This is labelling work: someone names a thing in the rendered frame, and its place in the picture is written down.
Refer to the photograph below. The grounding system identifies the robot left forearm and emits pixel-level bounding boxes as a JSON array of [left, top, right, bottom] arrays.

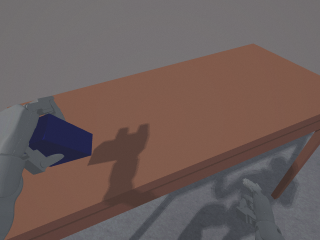
[[0, 154, 26, 240]]

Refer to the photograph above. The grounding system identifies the sponge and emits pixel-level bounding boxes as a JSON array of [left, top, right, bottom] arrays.
[[29, 113, 93, 167]]

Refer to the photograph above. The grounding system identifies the table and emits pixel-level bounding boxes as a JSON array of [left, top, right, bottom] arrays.
[[4, 43, 320, 240]]

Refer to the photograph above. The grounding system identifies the robot left hand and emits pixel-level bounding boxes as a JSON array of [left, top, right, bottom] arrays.
[[0, 96, 66, 175]]

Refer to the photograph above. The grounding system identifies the robot right hand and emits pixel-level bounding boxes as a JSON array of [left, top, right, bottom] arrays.
[[236, 178, 275, 228]]

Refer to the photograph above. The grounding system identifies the robot right forearm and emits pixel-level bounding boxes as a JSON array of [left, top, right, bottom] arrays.
[[254, 220, 285, 240]]

